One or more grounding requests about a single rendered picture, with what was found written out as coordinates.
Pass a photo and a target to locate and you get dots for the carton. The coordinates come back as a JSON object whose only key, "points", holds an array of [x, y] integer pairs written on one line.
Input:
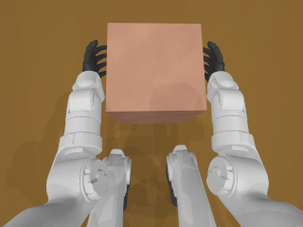
{"points": [[155, 73]]}

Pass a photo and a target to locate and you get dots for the robot left shin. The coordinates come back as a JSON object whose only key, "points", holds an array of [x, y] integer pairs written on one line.
{"points": [[115, 151]]}

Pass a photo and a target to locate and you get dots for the robot shin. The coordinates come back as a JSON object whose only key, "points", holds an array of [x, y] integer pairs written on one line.
{"points": [[115, 151], [191, 154]]}

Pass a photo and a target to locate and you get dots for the robot right upper arm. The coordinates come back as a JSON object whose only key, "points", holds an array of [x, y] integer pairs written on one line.
{"points": [[242, 184]]}

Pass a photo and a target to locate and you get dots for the robot right shin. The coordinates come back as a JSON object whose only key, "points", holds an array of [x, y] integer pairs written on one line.
{"points": [[191, 154]]}

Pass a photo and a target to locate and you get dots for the right robot hand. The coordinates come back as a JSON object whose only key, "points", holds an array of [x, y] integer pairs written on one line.
{"points": [[215, 61]]}

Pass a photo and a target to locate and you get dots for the left robot hand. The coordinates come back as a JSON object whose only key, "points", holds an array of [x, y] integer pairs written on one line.
{"points": [[91, 60]]}

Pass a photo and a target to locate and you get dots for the left robot forearm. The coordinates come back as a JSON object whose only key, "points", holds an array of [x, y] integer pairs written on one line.
{"points": [[82, 121]]}

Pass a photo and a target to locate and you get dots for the robot left upper arm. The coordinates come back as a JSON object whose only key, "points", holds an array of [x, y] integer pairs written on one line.
{"points": [[73, 188]]}

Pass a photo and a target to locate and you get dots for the right robot forearm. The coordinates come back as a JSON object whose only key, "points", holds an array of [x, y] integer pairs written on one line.
{"points": [[229, 118]]}

